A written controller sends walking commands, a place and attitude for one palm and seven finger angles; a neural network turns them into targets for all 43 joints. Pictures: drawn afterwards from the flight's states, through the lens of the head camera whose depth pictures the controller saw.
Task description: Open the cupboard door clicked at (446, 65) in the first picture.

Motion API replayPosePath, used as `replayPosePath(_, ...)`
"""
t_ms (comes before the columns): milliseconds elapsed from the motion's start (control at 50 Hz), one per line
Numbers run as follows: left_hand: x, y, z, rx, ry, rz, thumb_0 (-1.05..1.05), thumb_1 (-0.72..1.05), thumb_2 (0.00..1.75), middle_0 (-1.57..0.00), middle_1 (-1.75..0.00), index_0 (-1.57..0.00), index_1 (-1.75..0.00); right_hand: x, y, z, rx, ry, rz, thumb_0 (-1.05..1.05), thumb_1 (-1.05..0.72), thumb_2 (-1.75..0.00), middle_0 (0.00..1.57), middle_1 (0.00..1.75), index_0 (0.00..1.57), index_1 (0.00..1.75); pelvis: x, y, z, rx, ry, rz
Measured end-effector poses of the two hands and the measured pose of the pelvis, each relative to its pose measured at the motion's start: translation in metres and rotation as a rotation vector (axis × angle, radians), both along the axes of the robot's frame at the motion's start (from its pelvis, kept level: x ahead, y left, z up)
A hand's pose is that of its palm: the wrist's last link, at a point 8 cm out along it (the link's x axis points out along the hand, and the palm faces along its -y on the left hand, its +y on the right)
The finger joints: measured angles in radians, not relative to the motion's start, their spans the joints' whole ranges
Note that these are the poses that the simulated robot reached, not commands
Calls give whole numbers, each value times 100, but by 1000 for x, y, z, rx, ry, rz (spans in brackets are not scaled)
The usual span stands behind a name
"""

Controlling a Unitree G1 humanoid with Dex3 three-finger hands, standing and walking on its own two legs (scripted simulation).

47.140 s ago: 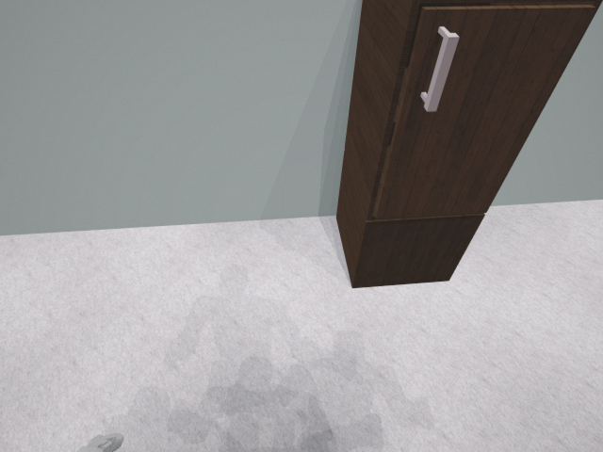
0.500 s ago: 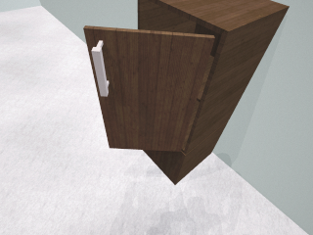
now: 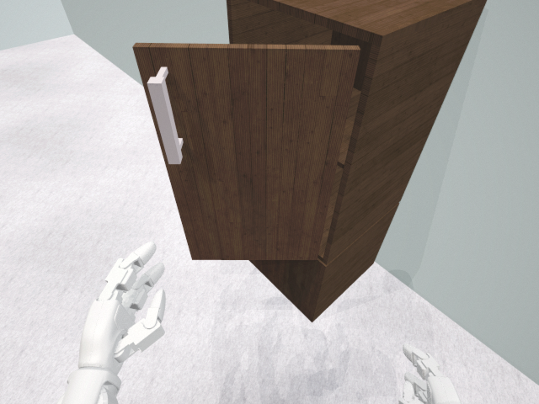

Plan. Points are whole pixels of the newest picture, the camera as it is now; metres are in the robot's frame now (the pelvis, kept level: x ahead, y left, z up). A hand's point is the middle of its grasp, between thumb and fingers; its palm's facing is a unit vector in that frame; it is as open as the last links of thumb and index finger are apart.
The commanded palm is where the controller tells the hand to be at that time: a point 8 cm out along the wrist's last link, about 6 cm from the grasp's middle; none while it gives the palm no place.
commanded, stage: raise the hand with hooked fingers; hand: left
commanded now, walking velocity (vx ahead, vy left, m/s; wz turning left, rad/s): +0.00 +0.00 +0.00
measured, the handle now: (169, 117) +0.54 +0.18 +0.17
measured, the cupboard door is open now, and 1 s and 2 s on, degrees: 48 48 48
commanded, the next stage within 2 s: move the hooked fingers beside the handle in 1.80 s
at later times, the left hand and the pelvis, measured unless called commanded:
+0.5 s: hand (128, 308) +0.24 +0.19 +0.06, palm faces -0.01 -1.00 -0.05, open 10.8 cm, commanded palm +0.19 +0.26 +0.08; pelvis +0.02 -0.03 +0.00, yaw +1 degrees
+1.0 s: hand (53, 251) +0.27 +0.27 +0.15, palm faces +0.09 -0.99 -0.07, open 13.6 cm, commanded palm +0.23 +0.31 +0.15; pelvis +0.02 +0.00 +0.02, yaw +2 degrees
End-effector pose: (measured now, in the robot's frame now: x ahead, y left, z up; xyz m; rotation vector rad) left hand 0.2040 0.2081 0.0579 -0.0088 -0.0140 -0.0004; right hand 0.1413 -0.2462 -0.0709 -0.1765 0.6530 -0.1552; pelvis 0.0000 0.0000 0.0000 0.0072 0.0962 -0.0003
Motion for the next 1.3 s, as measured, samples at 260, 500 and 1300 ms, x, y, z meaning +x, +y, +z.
replayPosePath(260,-77,39,-10,88,-32,216,2,45,70,-23,-59,-23,-59,78,-8,15,-108,-146,180,1,-91,-90,20,30,20,30,0,-26,-26,-50,55,66)
replayPosePath(500,18,40,12,57,132,-5,1,17,58,-25,-77,-26,-77,27,-2,-9,30,21,44,1,-90,-90,20,30,21,30,15,-34,-4,-28,50,24)
replayPosePath(1300,62,152,144,96,-86,118,-1,-49,30,-30,-120,-30,-120,45,44,32,-28,-39,125,1,-90,-90,20,30,21,30,14,10,28,-36,-100,56)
